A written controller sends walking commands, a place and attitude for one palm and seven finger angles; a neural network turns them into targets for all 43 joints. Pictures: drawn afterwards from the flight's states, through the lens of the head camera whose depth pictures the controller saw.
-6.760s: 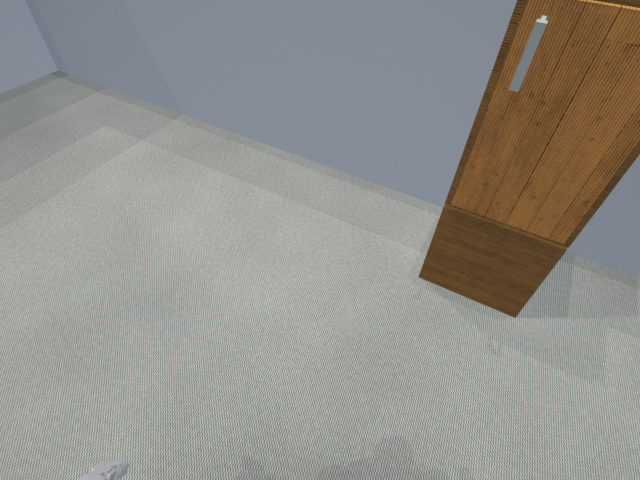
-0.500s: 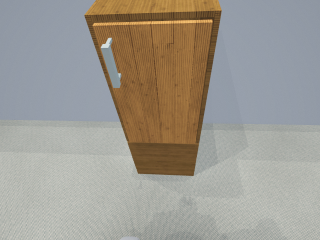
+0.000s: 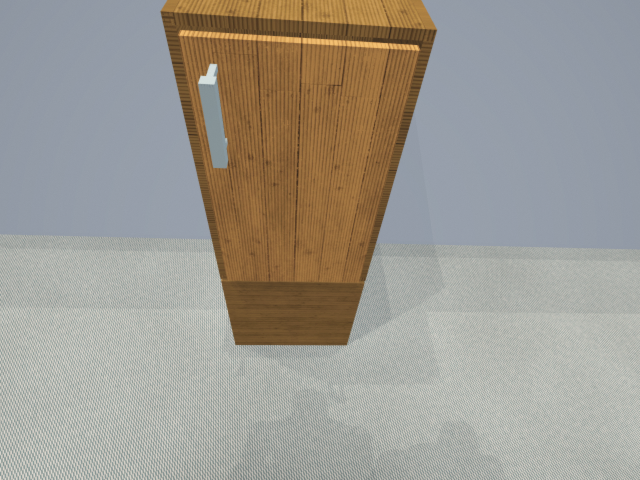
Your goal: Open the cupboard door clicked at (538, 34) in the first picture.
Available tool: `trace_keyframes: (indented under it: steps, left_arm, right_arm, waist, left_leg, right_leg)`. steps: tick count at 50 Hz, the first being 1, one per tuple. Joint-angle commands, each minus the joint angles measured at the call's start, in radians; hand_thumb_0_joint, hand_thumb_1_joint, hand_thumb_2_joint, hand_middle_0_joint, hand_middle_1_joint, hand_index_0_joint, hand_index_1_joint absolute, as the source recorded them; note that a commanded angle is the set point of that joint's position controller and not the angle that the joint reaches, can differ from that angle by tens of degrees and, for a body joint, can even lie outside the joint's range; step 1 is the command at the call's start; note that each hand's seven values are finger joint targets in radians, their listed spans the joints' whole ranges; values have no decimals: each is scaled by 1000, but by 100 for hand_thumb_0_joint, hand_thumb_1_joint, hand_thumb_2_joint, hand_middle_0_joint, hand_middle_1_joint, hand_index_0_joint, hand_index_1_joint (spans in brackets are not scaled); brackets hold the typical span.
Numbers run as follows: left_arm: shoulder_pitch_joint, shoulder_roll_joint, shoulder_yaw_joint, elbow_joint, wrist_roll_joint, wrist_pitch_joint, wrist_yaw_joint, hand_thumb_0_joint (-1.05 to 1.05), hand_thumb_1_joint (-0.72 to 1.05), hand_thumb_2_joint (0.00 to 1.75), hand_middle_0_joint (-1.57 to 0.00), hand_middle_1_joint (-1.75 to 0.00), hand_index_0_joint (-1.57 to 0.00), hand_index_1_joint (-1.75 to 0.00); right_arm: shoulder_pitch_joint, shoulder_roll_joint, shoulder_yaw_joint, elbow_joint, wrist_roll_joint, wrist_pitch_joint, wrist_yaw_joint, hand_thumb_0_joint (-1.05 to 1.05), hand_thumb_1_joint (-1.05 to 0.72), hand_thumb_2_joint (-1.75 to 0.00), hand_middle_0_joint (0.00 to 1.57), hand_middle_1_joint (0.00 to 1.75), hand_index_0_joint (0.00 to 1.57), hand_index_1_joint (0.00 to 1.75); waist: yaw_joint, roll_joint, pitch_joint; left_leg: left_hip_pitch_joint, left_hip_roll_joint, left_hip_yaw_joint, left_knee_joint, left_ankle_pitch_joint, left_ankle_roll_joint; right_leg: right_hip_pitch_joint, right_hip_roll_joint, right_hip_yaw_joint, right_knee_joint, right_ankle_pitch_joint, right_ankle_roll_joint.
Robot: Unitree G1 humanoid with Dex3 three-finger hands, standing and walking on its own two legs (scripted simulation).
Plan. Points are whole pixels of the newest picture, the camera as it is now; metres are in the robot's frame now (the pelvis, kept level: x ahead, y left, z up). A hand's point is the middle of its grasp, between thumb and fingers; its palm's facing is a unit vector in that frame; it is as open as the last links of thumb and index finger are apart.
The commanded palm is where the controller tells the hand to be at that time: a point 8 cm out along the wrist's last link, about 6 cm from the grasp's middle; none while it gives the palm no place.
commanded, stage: look again from close up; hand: left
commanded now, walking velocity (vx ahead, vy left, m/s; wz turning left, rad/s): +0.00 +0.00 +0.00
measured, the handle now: (216, 118) +0.59 +0.18 +0.13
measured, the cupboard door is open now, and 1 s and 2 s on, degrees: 0 0 0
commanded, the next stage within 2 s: raise the hand with hooked fingers in 0.48 s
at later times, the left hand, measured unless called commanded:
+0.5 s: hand out of the picture +0.04 +0.14 -0.19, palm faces +0.04 -0.97 -0.23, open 7.3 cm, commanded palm none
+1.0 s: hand (187, 468) +0.15 +0.15 -0.03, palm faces -0.03 -1.00 +0.04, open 8.5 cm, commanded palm +0.13 +0.22 -0.02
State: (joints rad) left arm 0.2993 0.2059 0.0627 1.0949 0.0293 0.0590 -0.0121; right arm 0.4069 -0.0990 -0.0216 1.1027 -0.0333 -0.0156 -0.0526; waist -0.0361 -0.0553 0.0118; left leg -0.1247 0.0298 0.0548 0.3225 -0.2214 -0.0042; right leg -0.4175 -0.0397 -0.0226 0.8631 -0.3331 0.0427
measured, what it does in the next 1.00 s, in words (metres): steps on the spot: right foot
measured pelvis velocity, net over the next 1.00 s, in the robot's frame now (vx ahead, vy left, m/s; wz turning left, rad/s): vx -0.08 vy -0.03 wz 0.00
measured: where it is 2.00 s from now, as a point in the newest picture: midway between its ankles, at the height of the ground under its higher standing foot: outside the picture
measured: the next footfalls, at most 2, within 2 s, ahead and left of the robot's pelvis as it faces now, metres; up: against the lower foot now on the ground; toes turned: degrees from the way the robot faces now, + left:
right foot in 0.08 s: +0.04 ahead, -0.14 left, +0.00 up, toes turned +1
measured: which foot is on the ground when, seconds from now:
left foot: down 0.00-1.00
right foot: up 0.00-0.06, down 0.08-1.00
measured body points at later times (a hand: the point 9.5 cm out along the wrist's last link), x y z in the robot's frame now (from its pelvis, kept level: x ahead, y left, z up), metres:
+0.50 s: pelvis +0.01 -0.04 -0.02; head -0.01 -0.05 +0.43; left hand +0.04 +0.20 -0.17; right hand +0.05 -0.27 -0.18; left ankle -0.02 +0.11 -0.75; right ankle +0.00 -0.15 -0.75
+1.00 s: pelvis -0.08 -0.03 -0.07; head -0.06 -0.02 +0.38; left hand +0.14 +0.21 -0.03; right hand +0.14 -0.29 -0.09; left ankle -0.03 +0.11 -0.75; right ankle +0.00 -0.15 -0.75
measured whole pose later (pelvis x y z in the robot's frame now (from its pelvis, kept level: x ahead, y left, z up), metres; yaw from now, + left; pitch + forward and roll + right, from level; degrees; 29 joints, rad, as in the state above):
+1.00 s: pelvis -0.08 -0.03 -0.07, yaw +0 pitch +5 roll +1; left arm 0.28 0.21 0.17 0.18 -0.27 -0.33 -0.32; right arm 0.20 -0.27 -0.04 0.48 0.04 -0.29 -0.05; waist -0.01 -0.04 -0.08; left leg -0.65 0.02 -0.01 0.98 -0.42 -0.03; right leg -0.70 -0.03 -0.01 1.00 -0.41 -0.01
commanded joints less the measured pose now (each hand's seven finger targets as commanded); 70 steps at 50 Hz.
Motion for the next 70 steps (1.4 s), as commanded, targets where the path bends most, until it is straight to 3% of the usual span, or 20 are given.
trace_keyframes:
  steps: [1,2,4,6,9,12,18,28,29,30,31,32,33,40,43,46,56,60,65,70]
  left_arm:
    - [47,34,-35,4,-12,-68,46,0,90,90,-20,-30,-20,-30]
    - [191,99,-15,20,-6,-81,36,0,90,90,-20,-30,-20,-30]
    - [125,106,-19,-18,-3,-98,45,0,90,90,-20,-30,-20,-30]
    - [67,104,-24,-50,5,-93,50,0,90,90,-20,-30,-20,-30]
    - [17,44,-25,-21,-19,-98,68,0,90,90,-20,-30,-20,-30]
    - [20,27,-26,-27,-22,-85,59,0,90,90,-20,-30,-20,-30]
    - [46,56,-23,-11,-12,-93,56,0,90,90,-20,-30,-20,-30]
    - [42,60,-23,-36,-12,-84,49,0,90,90,-20,-30,-20,-30]
    - [151,111,-16,3,-13,-104,86,0,90,90,-20,-30,-20,-30]
    - [-675,293,58,-1639,-231,-346,69,0,88,89,-20,-32,-20,-32]
    - [-196,218,59,-1331,-136,-269,117,0,85,88,-20,-33,-20,-33]
    - [-168,132,21,-1282,-164,-208,173,0,83,87,-21,-34,-21,-34]
    - [93,-51,-62,-1094,-173,-110,164,0,81,86,-21,-36,-21,-36]
    - [43,6,80,-901,-227,-508,-75,0,64,79,-22,-47,-22,-47]
    - [178,82,185,-843,-300,-609,-290,0,57,76,-22,-51,-22,-51]
    - [78,140,209,-1022,-327,-476,-341,0,50,73,-23,-55,-23,-55]
    - [-230,142,92,-1541,-242,-593,-130,0,27,63,-25,-70,-25,-70]
    - [-211,165,54,-1326,-254,-455,-229,0,18,59,-25,-76,-25,-76]
    - [-178,251,237,-1236,-319,-206,-281,0,6,54,-26,-84,-26,-84]
    - [-165,250,337,-1426,-366,-254,-206,0,-6,49,-27,-92,-27,-92]
  right_arm:
    - [-107,-258,-34,-54,11,-29,16,0,-90,-90,20,30,20,30]
    - [-178,-222,-29,-107,19,-30,34,0,-90,-90,20,30,20,30]
    - [-11,-77,-2,-100,5,-16,28,0,-90,-90,20,30,20,30]
    - [-8,-50,-3,-102,12,-14,41,0,-90,-90,20,30,20,30]
    - [37,-99,-2,-58,17,-19,30,0,-90,-90,20,30,20,30]
    - [1,-142,0,-33,15,-18,15,0,-90,-90,20,30,20,30]
    - [-18,-112,-3,-41,19,0,9,0,-90,-90,20,30,20,30]
    - [-69,-129,1,-41,19,5,17,0,-90,-90,20,30,20,30]
    - [-215,-191,-11,-114,21,4,30,0,-90,-90,20,30,20,30]
    - [-215,-323,-25,-479,87,-182,-18,0,-90,-90,20,30,20,30]
    - [-263,-210,-1,-379,59,-262,-64,0,-90,-90,20,30,20,30]
    - [-256,-224,-16,-338,78,-284,-67,0,-90,-90,20,30,20,30]
    - [-212,-182,-13,-345,99,-292,-52,0,-90,-90,20,30,20,30]
    - [-241,-248,-42,-540,44,-370,-30,0,-90,-90,20,30,20,30]
    - [-264,-281,-63,-665,51,-363,20,0,-90,-90,20,30,20,30]
    - [-313,-280,-45,-793,83,-326,14,0,-90,-90,20,30,20,30]
    - [-188,-261,0,-735,45,-343,-26,0,-90,-90,20,30,20,30]
    - [-197,-297,19,-710,72,-343,-44,0,-90,-90,20,30,20,30]
    - [-234,-289,22,-736,89,-313,-65,0,-90,-90,20,30,20,30]
    - [-217,-250,29,-731,66,-332,-37,0,-90,-90,20,30,20,30]
  waist:
    - [83,298,21]
    - [150,93,20]
    - [56,-246,-92]
    - [23,22,-82]
    - [-4,-137,-159]
    - [24,340,-16]
    - [13,-36,36]
    - [25,34,74]
    - [108,-205,221]
    - [-44,164,-350]
    - [48,356,-314]
    - [16,374,-230]
    - [11,223,-124]
    - [32,-299,53]
    - [110,-80,-110]
    - [131,59,-226]
    - [-16,221,-207]
    - [-40,118,-129]
    - [70,69,-227]
    - [104,113,-319]
  left_leg:
    - [-194,243,-85,169,332,91]
    - [-211,111,-22,265,157,41]
    - [-321,1,-10,491,-305,9]
    - [-256,-26,34,428,-256,2]
    - [-123,34,-46,215,136,13]
    - [-70,133,-112,183,573,41]
    - [-117,45,-48,208,166,6]
    - [-97,39,-63,135,61,12]
    - [-291,30,-26,370,-47,-22]
    - [26,-25,-19,162,158,44]
    - [80,-12,5,116,276,51]
    - [-7,0,-10,133,178,16]
    - [-95,4,-34,126,108,17]
    - [-519,-63,-42,430,-212,5]
    - [-570,-89,-11,527,-211,-3]
    - [-598,-114,22,500,-267,13]
    - [-479,-34,-104,487,-361,32]
    - [-526,-34,-148,435,-445,30]
    - [-470,-41,-131,377,-284,20]
    - [-344,-33,-112,380,49,-3]
  right_leg:
    - [199,-87,68,-224,97,-89]
    - [274,-34,2,-447,255,-63]
    - [340,-252,234,-489,483,-161]
    - [316,-198,107,-437,546,-175]
    - [340,-118,16,-258,693,-112]
    - [200,-22,-21,-263,241,-69]
    - [245,-87,42,-341,621,-83]
    - [203,-71,60,-435,270,-80]
    - [184,-134,167,-465,808,-28]
    - [316,-82,119,-354,601,-72]
    - [287,5,33,-296,369,-92]
    - [207,10,-31,-322,199,-75]
    - [159,15,-63,-334,153,-62]
    - [-225,13,18,-270,-413,-30]
    - [-147,2,56,-158,-332,-71]
    - [-80,-9,91,-174,-364,-60]
    - [-265,54,-6,-41,-230,-72]
    - [-234,60,-17,-76,-251,-63]
    - [-80,49,-34,-126,-167,-60]
    - [8,64,-68,-99,113,-69]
